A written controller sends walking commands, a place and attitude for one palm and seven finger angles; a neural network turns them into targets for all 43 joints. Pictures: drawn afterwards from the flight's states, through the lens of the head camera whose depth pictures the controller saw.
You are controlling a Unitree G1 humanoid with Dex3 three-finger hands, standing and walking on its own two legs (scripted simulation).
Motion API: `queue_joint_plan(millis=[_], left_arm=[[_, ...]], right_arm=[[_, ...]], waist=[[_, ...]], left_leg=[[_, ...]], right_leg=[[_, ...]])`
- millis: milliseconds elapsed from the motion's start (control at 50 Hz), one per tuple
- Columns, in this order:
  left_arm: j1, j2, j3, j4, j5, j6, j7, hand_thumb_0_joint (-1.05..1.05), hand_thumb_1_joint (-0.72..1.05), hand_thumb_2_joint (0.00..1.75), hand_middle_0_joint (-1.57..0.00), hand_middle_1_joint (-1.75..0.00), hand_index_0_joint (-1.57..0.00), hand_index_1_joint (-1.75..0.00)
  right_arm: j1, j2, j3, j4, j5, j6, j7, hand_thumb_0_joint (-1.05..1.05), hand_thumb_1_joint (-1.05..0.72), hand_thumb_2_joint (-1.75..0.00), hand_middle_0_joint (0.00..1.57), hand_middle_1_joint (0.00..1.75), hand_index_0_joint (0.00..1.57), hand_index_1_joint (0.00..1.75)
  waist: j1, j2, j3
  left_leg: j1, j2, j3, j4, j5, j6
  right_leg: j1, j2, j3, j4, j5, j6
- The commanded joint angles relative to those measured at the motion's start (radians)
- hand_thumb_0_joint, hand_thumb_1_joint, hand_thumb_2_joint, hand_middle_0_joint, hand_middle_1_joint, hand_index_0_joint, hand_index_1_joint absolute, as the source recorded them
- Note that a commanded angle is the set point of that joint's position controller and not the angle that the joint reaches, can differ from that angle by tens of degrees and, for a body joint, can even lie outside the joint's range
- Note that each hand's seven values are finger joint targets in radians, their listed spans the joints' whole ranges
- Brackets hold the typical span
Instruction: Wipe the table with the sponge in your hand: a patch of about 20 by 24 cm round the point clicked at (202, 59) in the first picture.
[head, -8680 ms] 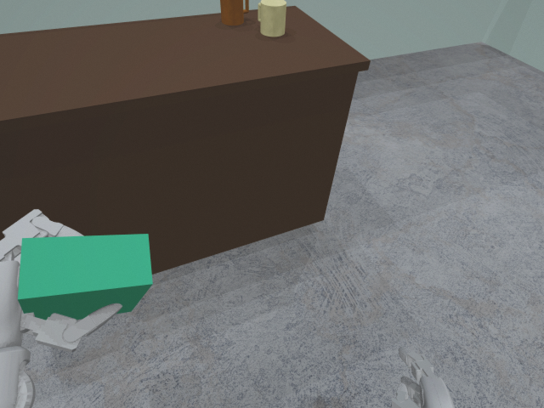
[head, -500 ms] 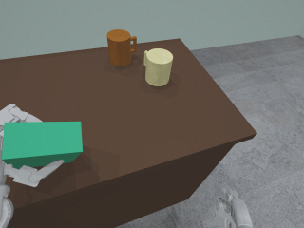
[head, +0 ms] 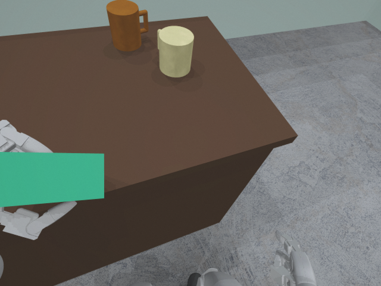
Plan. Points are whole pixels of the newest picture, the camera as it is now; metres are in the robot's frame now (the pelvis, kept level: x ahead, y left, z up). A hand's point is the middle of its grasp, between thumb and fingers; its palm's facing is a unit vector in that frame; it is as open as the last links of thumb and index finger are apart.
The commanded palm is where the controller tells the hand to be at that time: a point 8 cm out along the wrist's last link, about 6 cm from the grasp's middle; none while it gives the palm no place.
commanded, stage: come to a stop and stand still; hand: left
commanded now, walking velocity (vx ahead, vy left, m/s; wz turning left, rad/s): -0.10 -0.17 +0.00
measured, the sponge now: (64, 180) +0.24 +0.20 +0.16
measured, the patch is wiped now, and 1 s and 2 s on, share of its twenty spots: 0.00 0.00 0.00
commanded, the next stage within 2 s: look again from close up in 1.42 s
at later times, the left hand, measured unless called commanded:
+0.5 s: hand (52, 227) +0.18 +0.20 +0.15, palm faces +0.32 -0.85 -0.42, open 9.8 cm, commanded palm +0.12 +0.23 +0.19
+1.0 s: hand (23, 185) +0.21 +0.23 +0.19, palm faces +0.43 -0.79 -0.44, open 9.8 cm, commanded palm +0.12 +0.24 +0.19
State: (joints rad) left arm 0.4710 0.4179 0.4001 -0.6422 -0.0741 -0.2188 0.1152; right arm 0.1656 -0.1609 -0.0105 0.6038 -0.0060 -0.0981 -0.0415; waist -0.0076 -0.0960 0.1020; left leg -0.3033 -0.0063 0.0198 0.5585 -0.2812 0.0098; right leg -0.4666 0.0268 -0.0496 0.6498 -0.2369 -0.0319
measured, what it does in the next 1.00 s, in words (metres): steps on the spot: right foot, then left foot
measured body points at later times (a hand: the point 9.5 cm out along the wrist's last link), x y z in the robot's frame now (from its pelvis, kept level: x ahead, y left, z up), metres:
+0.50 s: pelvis -0.05 -0.04 -0.01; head -0.02 -0.01 +0.44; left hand +0.15 +0.24 +0.17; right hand +0.09 -0.30 -0.08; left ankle -0.06 +0.06 -0.73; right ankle -0.02 -0.16 -0.72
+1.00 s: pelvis -0.04 -0.04 +0.00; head +0.00 -0.01 +0.45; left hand +0.18 +0.27 +0.22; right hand +0.15 -0.25 -0.08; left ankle -0.03 +0.08 -0.73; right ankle -0.04 -0.13 -0.73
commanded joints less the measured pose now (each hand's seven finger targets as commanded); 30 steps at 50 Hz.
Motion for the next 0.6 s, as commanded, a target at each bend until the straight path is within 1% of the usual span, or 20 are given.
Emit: queue_joint_plan(millis=[0,40,100,120,160,180,200,220,240,260,300,340,380,420,440,460,500,520,540,580], left_arm=[[0.033,0.146,0.155,-0.198,0.017,-0.064,-0.001,0.0,0.1,1.3,-1.2,-1.6,-1.2,-1.6],[0.061,0.101,0.129,-0.212,0.025,-0.062,0.004,0.0,0.1,1.3,-1.2,-1.6,-1.2,-1.6],[0.079,0.078,0.105,-0.245,0.016,-0.038,0.019,0.0,0.1,1.3,-1.2,-1.6,-1.2,-1.6],[0.045,0.089,0.098,-0.248,0.02,-0.032,0.023,0.0,0.1,1.3,-1.2,-1.6,-1.2,-1.6],[-0.038,0.139,0.122,-0.197,0.04,-0.019,0.028,0.0,0.1,1.3,-1.2,-1.6,-1.2,-1.6],[-0.059,0.173,0.14,-0.162,0.043,-0.018,0.031,0.0,0.1,1.3,-1.2,-1.6,-1.2,-1.6],[-0.043,0.217,0.168,-0.135,0.044,-0.013,0.04,0.0,0.1,1.3,-1.2,-1.6,-1.2,-1.6],[-0.074,0.207,0.172,-0.121,0.03,-0.017,0.044,0.0,0.1,1.3,-1.2,-1.6,-1.2,-1.6],[-0.062,0.151,0.128,-0.094,0.023,0.001,0.035,0.0,0.1,1.3,-1.2,-1.6,-1.2,-1.6],[-0.047,0.145,0.123,-0.091,0.026,0.011,0.034,0.0,0.1,1.3,-1.2,-1.6,-1.2,-1.6],[0.014,0.147,0.145,-0.096,0.026,0.019,0.038,0.0,0.1,1.3,-1.2,-1.6,-1.2,-1.6],[0.039,0.14,0.142,-0.108,0.031,0.005,0.048,0.0,0.1,1.3,-1.2,-1.6,-1.2,-1.6],[0.014,0.134,0.13,-0.145,0.035,-0.016,0.051,0.0,0.1,1.3,-1.2,-1.6,-1.2,-1.6],[-0.037,0.143,0.115,-0.228,0.042,-0.027,0.054,0.0,0.1,1.3,-1.2,-1.6,-1.2,-1.6],[-0.034,0.165,0.131,-0.219,0.059,-0.025,0.054,0.0,0.1,1.3,-1.2,-1.6,-1.2,-1.6],[-0.084,0.177,0.128,-0.251,0.056,-0.031,0.05,0.0,0.1,1.3,-1.2,-1.6,-1.2,-1.6],[-0.126,0.159,0.113,-0.246,0.067,-0.041,0.045,0.0,0.1,1.3,-1.2,-1.6,-1.2,-1.6],[-0.115,0.147,0.105,-0.197,0.065,-0.039,0.045,0.0,0.1,1.3,-1.2,-1.6,-1.2,-1.6],[-0.084,0.132,0.103,-0.155,0.058,-0.037,0.04,0.0,0.1,1.3,-1.2,-1.6,-1.2,-1.6],[-0.062,0.115,0.098,-0.078,0.051,-0.024,0.025,0.0,0.1,1.3,-1.2,-1.6,-1.2,-1.6]], right_arm=[[-0.029,-0.1,-0.061,-0.133,-0.031,-0.075,0.003,0.0,-0.9,-0.9,0.2,0.3,0.2,0.3],[-0.018,-0.137,-0.085,-0.145,-0.011,-0.064,0.024,0.0,-0.9,-0.9,0.2,0.3,0.2,0.3],[-0.022,-0.145,-0.07,-0.188,0.022,-0.066,0.037,0.0,-0.9,-0.9,0.2,0.3,0.2,0.3],[-0.026,-0.15,-0.057,-0.199,0.025,-0.069,0.039,0.0,-0.9,-0.9,0.2,0.3,0.2,0.3],[-0.055,-0.147,-0.043,-0.192,0.03,-0.068,0.031,0.0,-0.9,-0.9,0.2,0.3,0.2,0.3],[-0.041,-0.135,-0.043,-0.18,0.032,-0.071,0.025,0.0,-0.9,-0.9,0.2,0.3,0.2,0.3],[-0.043,-0.127,-0.039,-0.183,0.032,-0.071,0.017,0.0,-0.9,-0.9,0.2,0.3,0.2,0.3],[-0.042,-0.117,-0.033,-0.167,0.035,-0.073,0.012,0.0,-0.9,-0.9,0.2,0.3,0.2,0.3],[-0.016,-0.151,-0.062,-0.152,0.044,-0.07,0.007,0.0,-0.9,-0.9,0.2,0.3,0.2,0.3],[-0.031,-0.152,-0.064,-0.149,0.045,-0.058,0.008,0.0,-0.9,-0.9,0.2,0.3,0.2,0.3],[-0.062,-0.122,-0.047,-0.137,0.041,-0.031,0.006,0.0,-0.9,-0.9,0.2,0.3,0.2,0.3],[-0.06,-0.11,-0.035,-0.136,0.029,-0.027,0.003,0.0,-0.9,-0.9,0.2,0.3,0.2,0.3],[-0.045,-0.126,-0.048,-0.14,0.023,-0.049,-0.002,0.0,-0.9,-0.9,0.2,0.3,0.2,0.3],[-0.032,-0.163,-0.064,-0.159,0.026,-0.075,-0.007,0.0,-0.9,-0.9,0.2,0.3,0.2,0.3],[-0.029,-0.155,-0.067,-0.159,0.024,-0.082,-0.002,0.0,-0.9,-0.9,0.2,0.3,0.2,0.3],[-0.062,-0.135,-0.053,-0.152,0.02,-0.084,0.003,0.0,-0.9,-0.9,0.2,0.3,0.2,0.3],[-0.037,-0.141,-0.054,-0.138,0.022,-0.095,0.02,0.0,-0.9,-0.9,0.2,0.3,0.2,0.3],[-0.012,-0.165,-0.064,-0.13,0.028,-0.097,0.027,0.0,-0.9,-0.9,0.2,0.3,0.2,0.3],[-0.002,-0.175,-0.068,-0.129,0.03,-0.095,0.03,0.0,-0.9,-0.9,0.2,0.3,0.2,0.3],[0.003,-0.178,-0.065,-0.135,0.036,-0.08,0.036,0.0,-0.9,-0.9,0.2,0.3,0.2,0.3]], waist=[[0.009,0.308,-0.239],[0.027,0.287,-0.249],[0.021,0.356,-0.256],[0.012,0.363,-0.238],[0.011,0.211,-0.196],[0.0,0.04,-0.185],[-0.003,-0.088,-0.194],[-0.002,-0.143,-0.166],[0.004,-0.208,-0.146],[-0.009,-0.191,-0.099],[-0.025,-0.049,-0.098],[-0.023,0.036,-0.152],[-0.015,0.121,-0.147],[0.0,0.323,-0.156],[0.008,0.386,-0.174],[-0.016,0.529,-0.128],[-0.011,0.418,-0.088],[-0.001,0.308,-0.112],[0.01,0.271,-0.154],[0.01,0.196,-0.174]], left_leg=[[0.189,0.39,-0.279,-0.167,0.82,0.14],[0.335,0.318,-0.155,-0.087,0.774,0.12],[0.277,0.241,-0.072,-0.054,0.602,0.066],[0.191,0.226,-0.1,-0.035,0.469,0.062],[-0.027,0.165,-0.07,0.062,-0.018,0.041],[-0.065,0.084,-0.01,0.199,-0.183,0.014],[-0.133,0.004,0.018,0.37,-0.213,-0.011],[-0.135,-0.003,0.003,0.511,-0.214,-0.021],[-0.086,0.02,-0.055,0.526,-0.182,-0.02],[-0.052,0.033,-0.07,0.541,-0.143,-0.017],[0.042,0.062,-0.08,0.367,-0.143,0.006],[0.093,0.014,0.006,0.077,-0.098,0.017],[0.126,-0.003,0.033,-0.137,-0.049,0.03],[0.131,0.132,-0.123,-0.273,0.075,0.091],[0.158,0.171,-0.173,-0.234,0.286,0.128],[0.082,0.204,-0.295,-0.263,0.218,0.143],[0.045,0.21,-0.26,-0.239,0.201,0.155],[0.066,0.187,-0.218,-0.173,0.286,0.148],[0.1,0.171,-0.189,-0.11,0.34,0.131],[0.055,0.137,-0.156,0.007,0.268,0.095]], right_leg=[[-0.105,-0.004,0.141,0.495,-0.252,0.041],[-0.157,-0.023,0.117,0.379,-0.209,0.029],[0.045,-0.043,0.027,0.001,-0.137,0.017],[0.145,-0.045,0.012,-0.101,-0.076,0.013],[0.371,-0.071,-0.01,-0.27,0.108,0.031],[0.371,-0.144,0.061,-0.323,0.118,0.011],[0.355,-0.273,0.215,-0.348,0.159,-0.061],[0.269,-0.367,0.283,-0.389,0.104,-0.122],[0.157,-0.38,0.351,-0.44,-0.159,-0.147],[0.046,-0.384,0.372,-0.44,-0.316,-0.164],[-0.02,-0.357,0.269,-0.35,-0.283,-0.151],[0.067,-0.267,0.146,-0.257,-0.246,-0.08],[0.125,-0.195,0.095,-0.166,-0.2,-0.042],[0.132,-0.07,-0.008,0.116,-0.172,-0.002],[0.073,-0.013,-0.056,0.263,-0.253,0.018],[0.03,-0.031,-0.02,0.311,-0.309,0.021],[0.056,-0.036,-0.002,0.25,-0.244,0.014],[0.101,-0.03,-0.015,0.116,-0.216,0.009],[0.159,-0.027,-0.02,-0.036,-0.169,0.004],[0.321,-0.025,-0.035,-0.255,0.056,-0.005]])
